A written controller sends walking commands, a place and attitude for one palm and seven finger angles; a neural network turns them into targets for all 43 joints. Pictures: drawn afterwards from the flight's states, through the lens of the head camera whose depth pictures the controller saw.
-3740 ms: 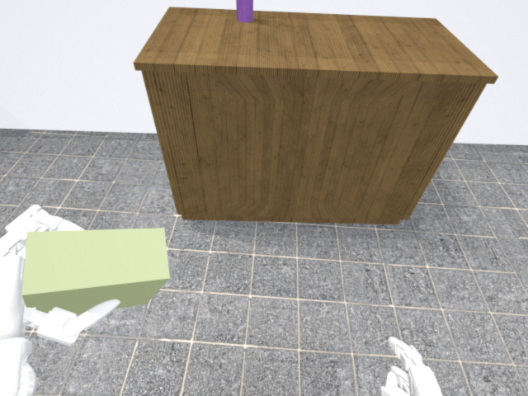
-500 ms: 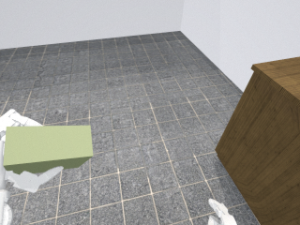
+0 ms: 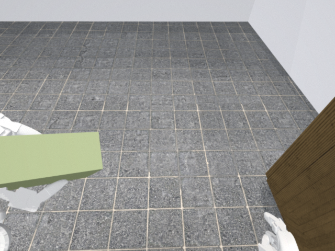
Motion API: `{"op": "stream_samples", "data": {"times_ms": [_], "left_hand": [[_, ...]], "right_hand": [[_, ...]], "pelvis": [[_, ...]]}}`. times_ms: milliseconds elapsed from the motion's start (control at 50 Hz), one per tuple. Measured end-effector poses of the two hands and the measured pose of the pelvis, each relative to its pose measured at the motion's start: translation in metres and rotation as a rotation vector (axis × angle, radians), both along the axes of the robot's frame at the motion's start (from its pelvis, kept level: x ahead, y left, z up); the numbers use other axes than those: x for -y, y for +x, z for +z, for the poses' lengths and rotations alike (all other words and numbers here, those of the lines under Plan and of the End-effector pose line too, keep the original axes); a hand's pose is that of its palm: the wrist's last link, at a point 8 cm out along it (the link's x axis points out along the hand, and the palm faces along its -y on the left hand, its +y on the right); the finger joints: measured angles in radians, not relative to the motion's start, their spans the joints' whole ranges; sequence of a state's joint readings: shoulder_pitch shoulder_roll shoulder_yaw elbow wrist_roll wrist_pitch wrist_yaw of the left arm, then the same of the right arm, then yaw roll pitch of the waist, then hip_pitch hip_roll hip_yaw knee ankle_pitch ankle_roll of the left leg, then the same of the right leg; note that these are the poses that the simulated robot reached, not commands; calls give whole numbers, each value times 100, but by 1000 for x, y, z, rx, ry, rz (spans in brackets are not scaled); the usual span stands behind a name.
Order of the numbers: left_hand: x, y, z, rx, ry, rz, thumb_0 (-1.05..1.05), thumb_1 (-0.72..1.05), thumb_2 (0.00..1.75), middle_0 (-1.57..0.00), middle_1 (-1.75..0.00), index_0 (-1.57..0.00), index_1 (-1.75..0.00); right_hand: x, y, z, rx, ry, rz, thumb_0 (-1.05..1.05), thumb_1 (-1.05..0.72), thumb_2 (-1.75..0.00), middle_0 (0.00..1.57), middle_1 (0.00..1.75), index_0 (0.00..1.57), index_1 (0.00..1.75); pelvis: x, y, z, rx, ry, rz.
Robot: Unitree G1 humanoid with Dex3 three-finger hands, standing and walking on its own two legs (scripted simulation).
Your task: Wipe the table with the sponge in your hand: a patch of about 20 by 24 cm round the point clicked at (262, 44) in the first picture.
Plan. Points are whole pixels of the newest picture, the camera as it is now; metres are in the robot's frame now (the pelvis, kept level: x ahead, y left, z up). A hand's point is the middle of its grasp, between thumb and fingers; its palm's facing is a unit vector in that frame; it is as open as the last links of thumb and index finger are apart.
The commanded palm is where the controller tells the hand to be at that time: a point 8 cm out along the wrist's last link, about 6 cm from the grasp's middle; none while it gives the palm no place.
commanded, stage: walk to a spot facing it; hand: left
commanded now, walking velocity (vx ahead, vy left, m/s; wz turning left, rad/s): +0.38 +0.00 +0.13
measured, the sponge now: (65, 160) +0.23 +0.20 +0.17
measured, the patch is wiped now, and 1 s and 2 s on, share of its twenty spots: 0.00 0.00 0.00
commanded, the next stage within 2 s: turn to face it in 0.82 s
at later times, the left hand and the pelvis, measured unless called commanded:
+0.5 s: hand (87, 122) +0.32 +0.19 +0.16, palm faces +0.46 -0.77 -0.43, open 10.4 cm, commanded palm +0.24 +0.23 +0.19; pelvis +0.10 -0.06 +0.00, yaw +4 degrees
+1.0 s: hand (84, 85) +0.42 +0.23 +0.17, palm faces +0.54 -0.71 -0.44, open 10.4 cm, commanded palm +0.33 +0.26 +0.19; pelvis +0.24 -0.05 -0.01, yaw +14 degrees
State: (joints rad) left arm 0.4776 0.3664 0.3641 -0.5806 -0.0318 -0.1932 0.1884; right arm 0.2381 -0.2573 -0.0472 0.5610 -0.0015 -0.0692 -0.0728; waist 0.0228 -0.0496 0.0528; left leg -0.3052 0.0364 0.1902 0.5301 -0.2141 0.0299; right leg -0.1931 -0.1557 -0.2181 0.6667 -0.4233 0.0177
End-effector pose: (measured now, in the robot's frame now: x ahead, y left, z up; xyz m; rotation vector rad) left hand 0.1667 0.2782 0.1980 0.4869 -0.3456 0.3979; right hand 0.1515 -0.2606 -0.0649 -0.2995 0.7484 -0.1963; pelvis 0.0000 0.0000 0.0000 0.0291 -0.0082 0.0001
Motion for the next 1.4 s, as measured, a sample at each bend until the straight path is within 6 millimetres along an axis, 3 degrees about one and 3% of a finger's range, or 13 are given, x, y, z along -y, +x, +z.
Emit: {"op": "stream_samples", "data": {"times_ms": [160,280,380,520,620,720,840,960,1060,1140,1240,1320,1400], "left_hand": [[-3,30,2,-15,21,-45,-1,-51,100,-70,-136,-70,-136],[11,34,24,-13,67,-30,-1,-51,100,-70,-136,-70,-136],[19,59,16,-73,72,58,-1,-51,100,-70,-136,-70,-136],[57,111,-19,-121,-16,65,-1,-51,100,-70,-136,-70,-136],[78,133,-4,-147,43,-21,-1,-51,100,-70,-136,-70,-136],[67,151,23,-113,154,4,-1,-51,100,-70,-136,-70,-136],[32,168,12,-83,119,140,-1,-51,100,-70,-136,-70,-136],[13,200,-18,-48,50,159,-1,-51,100,-70,-136,-70,-136],[26,203,3,-31,83,149,-1,-51,100,-70,-136,-70,-136],[46,197,27,-8,136,166,-1,-51,100,-70,-136,-70,-136],[62,214,19,-15,122,258,-1,-51,100,-70,-136,-70,-136],[73,253,-13,-83,-24,264,-1,-51,100,-70,-136,-70,-136],[100,292,-29,-163,-83,136,-1,-51,101,-70,-136,-70,-136]], "right_hand": [[-61,35,1,34,158,59,1,-91,-90,20,29,20,30],[-72,49,-5,-13,216,107,1,-90,-90,21,30,21,30],[-48,71,-22,-58,220,106,1,-90,-90,21,30,21,30],[16,121,-43,-85,148,97,1,-90,-90,21,30,21,30],[50,153,-20,-70,85,50,1,-91,-90,20,30,20,30],[59,185,-7,-88,40,61,1,-91,-90,20,29,20,30],[33,233,-15,-99,33,113,1,-91,-90,20,29,20,30],[-22,285,-31,-41,113,191,1,-91,-90,20,29,20,30],[-59,312,-18,-22,201,300,1,-91,-90,20,30,20,30],[-65,332,-12,6,243,361,1,-91,-90,21,30,21,30],[-40,359,-24,51,274,370,1,-90,-90,21,30,21,30],[3,371,-30,37,221,316,1,-90,-90,21,30,21,30],[52,364,-15,25,145,210,1,-91,-90,21,30,21,30]], "pelvis": [[0,19,7,22,-28,25],[9,46,18,1,-47,30],[30,76,15,-14,-37,34],[60,107,-2,17,-17,80],[67,134,9,5,1,95],[70,165,15,-13,19,133],[54,209,4,-20,37,166],[46,234,-14,25,12,230],[58,249,-3,12,-13,242],[70,266,4,0,-31,222],[92,289,-5,6,-24,180],[105,294,-4,8,-6,156],[114,294,5,-5,19,105]]}}
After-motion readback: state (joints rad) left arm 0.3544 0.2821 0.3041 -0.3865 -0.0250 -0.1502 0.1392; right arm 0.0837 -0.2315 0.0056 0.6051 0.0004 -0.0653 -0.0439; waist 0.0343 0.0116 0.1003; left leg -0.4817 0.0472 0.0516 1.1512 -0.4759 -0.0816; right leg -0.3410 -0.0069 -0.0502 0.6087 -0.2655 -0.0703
